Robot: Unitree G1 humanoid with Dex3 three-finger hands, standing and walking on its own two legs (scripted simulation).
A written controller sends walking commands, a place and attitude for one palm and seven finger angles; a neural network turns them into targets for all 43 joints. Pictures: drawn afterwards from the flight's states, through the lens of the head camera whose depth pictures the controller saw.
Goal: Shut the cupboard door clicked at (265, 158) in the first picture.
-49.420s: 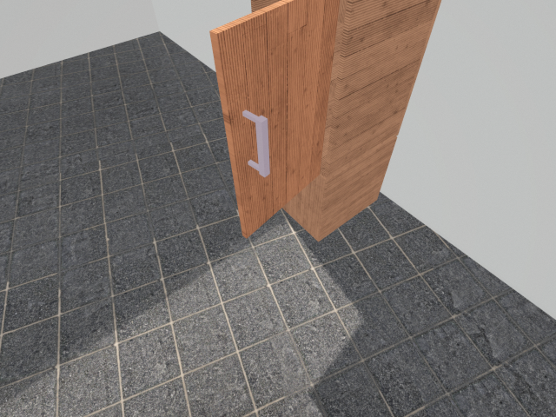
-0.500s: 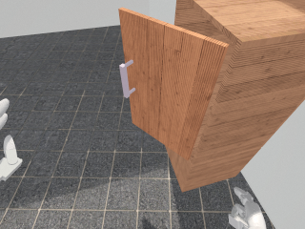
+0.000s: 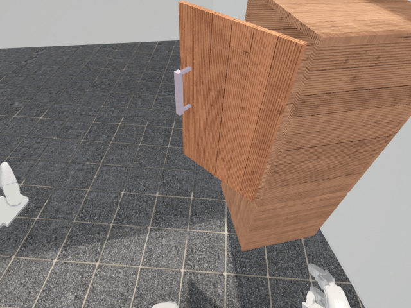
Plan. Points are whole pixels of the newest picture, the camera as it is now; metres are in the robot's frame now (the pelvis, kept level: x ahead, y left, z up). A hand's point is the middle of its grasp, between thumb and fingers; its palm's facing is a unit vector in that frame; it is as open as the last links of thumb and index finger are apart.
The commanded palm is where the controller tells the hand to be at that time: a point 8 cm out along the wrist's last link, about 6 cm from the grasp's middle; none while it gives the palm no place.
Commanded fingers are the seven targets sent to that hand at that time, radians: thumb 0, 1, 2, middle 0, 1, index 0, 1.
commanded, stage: step back with the hand held close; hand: left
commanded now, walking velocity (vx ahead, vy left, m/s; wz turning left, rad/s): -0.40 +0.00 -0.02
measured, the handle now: (183, 91) +0.74 +0.12 +0.03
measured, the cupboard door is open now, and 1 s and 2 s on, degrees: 36 36 36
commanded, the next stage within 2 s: stop stepping back and stand still in 0.46 s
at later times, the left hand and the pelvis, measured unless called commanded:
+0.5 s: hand out of the picture +0.09 +0.26 +0.20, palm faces +0.46 -0.79 -0.40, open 7.4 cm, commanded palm +0.03 +0.30 +0.20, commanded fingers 0.00 0.90 0.90 -0.20 -0.30 -0.20 -0.30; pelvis -0.10 +0.00 +0.02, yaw +2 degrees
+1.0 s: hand out of the picture -0.03 +0.28 +0.20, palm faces +0.52 -0.79 -0.32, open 7.4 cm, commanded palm -0.09 +0.31 +0.20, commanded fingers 0.00 0.90 0.90 -0.20 -0.30 -0.20 -0.30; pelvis -0.23 +0.01 +0.02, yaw +0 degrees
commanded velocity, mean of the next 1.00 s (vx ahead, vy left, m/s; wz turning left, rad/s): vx -0.08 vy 0.00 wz -0.04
